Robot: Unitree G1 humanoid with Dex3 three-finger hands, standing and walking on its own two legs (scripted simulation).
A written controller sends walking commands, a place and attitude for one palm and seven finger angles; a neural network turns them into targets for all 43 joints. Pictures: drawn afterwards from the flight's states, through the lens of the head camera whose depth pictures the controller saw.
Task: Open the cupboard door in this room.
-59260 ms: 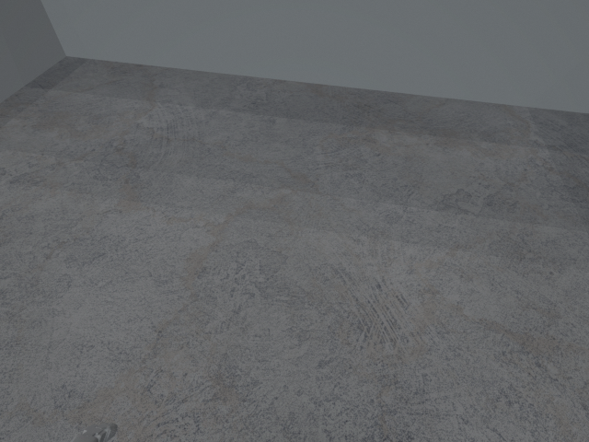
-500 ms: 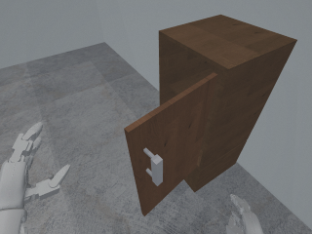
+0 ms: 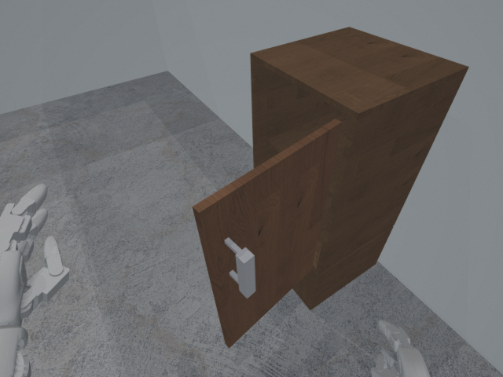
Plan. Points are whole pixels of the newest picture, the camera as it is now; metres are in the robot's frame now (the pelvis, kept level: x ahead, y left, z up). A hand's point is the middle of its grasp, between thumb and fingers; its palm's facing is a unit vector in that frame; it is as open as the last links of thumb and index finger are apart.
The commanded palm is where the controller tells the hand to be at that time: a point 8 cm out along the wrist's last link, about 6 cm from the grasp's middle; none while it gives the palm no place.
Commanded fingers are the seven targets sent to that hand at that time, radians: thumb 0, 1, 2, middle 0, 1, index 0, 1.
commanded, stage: draw the hand back to the body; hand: left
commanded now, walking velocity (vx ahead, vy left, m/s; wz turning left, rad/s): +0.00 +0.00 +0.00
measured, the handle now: (239, 267) +0.33 +0.08 -0.04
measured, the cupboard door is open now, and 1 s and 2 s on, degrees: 100 100 100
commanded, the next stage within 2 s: step back with the hand held close in 0.02 s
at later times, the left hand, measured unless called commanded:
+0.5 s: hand (53, 283) +0.17 +0.26 +0.15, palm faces +0.35 -0.78 -0.51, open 7.4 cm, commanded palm +0.11 +0.31 +0.17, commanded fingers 0.00 0.90 0.90 -0.20 -0.30 -0.20 -0.30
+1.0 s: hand (6, 333) +0.11 +0.27 +0.16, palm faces +0.46 -0.77 -0.45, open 7.4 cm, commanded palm +0.04 +0.32 +0.17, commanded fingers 0.00 0.90 0.90 -0.20 -0.30 -0.20 -0.30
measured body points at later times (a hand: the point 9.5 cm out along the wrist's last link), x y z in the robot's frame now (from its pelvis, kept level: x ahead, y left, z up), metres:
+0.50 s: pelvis -0.04 +0.01 +0.00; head -0.03 +0.00 +0.45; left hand +0.14 +0.30 +0.18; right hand +0.14 -0.25 -0.08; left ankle -0.03 +0.11 -0.74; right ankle +0.01 -0.12 -0.74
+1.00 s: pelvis -0.10 +0.02 -0.02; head -0.08 +0.03 +0.43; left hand +0.08 +0.31 +0.18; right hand +0.07 -0.22 -0.10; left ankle -0.03 +0.11 -0.74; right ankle +0.01 -0.12 -0.74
